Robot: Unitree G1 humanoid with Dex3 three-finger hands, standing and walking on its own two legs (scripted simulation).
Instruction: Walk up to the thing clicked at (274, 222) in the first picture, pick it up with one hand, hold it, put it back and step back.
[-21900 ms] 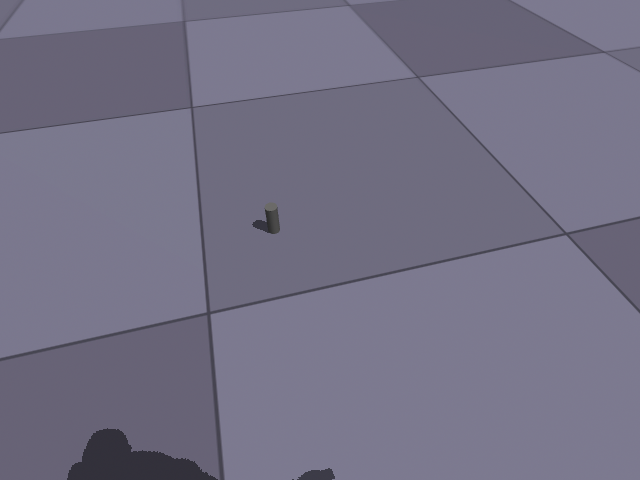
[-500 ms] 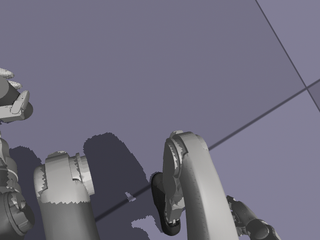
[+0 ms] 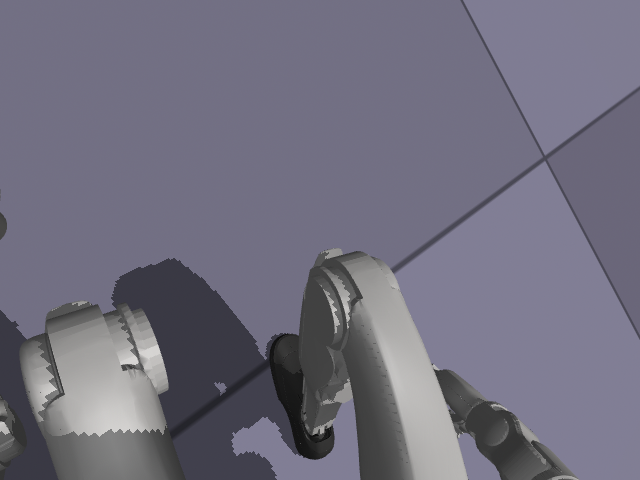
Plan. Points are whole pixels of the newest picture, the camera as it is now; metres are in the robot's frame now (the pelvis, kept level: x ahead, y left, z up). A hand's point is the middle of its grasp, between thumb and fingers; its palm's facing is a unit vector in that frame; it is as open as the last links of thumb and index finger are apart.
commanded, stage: lower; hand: left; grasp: from the side
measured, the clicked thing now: out of the picture +0.44 +0.30 -0.16
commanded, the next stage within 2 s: loosen in 0.80 s
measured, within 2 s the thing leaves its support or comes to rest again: rests again in 0.84 s
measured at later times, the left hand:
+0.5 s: hand out of the picture +0.46 +0.29 -0.17, palm faces +0.36 -0.93 -0.03, open 7.4 cm
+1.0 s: hand out of the picture +0.45 +0.29 -0.19, palm faces +0.36 -0.93 -0.02, open 7.4 cm
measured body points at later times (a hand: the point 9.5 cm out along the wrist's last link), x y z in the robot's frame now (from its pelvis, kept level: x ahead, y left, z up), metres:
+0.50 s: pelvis +0.00 +0.01 +0.00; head +0.25 +0.17 +0.33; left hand +0.43 +0.34 -0.17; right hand +0.14 -0.25 -0.06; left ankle +0.08 +0.14 -0.26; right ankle +0.12 -0.12 -0.26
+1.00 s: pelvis -0.01 +0.01 +0.00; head +0.25 +0.19 +0.32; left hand +0.43 +0.34 -0.19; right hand +0.14 -0.24 -0.04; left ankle +0.08 +0.14 -0.26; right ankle +0.12 -0.12 -0.26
